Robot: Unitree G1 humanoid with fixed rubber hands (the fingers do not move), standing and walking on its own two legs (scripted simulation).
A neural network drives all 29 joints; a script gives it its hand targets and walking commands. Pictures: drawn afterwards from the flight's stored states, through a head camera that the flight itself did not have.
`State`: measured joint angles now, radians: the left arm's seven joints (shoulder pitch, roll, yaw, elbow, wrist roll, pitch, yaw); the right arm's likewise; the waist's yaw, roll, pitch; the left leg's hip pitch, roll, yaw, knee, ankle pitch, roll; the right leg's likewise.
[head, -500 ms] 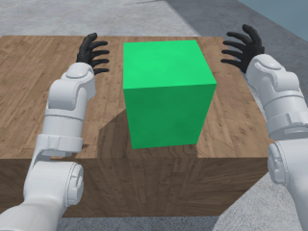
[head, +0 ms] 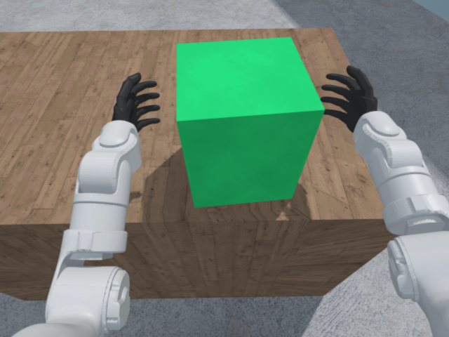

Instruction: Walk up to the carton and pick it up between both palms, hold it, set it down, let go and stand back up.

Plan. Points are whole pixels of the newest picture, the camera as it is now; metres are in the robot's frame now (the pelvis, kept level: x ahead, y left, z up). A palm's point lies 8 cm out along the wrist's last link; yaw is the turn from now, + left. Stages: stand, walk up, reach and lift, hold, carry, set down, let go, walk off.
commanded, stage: reach and lift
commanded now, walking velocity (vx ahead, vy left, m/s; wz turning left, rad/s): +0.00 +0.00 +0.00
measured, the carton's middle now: (239, 128) +0.48 -0.01 +0.08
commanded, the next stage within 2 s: none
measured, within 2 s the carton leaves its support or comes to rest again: neither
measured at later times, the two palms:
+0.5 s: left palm (141, 135) +0.42 +0.17 +0.12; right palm (328, 119) +0.45 -0.16 +0.13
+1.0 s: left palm (156, 135) +0.42 +0.14 +0.12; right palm (326, 129) +0.44 -0.16 +0.11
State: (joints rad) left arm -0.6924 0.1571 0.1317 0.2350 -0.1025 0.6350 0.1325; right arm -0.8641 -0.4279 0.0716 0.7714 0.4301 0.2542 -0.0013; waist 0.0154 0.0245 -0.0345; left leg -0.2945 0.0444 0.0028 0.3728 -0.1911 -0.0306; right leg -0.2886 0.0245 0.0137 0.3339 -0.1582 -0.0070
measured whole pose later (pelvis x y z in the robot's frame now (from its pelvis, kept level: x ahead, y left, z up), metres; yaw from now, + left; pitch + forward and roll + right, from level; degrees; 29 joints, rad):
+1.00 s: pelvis -0.02 -0.01 -0.01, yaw +0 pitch +12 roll +0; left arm -0.89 0.04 0.18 0.83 0.02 0.16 0.23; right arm -0.98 -0.21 -0.03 1.07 0.25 0.06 -0.12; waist 0.05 0.02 -0.10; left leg -0.44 0.06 0.00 0.41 -0.17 -0.05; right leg -0.44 0.04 0.01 0.38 -0.14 -0.02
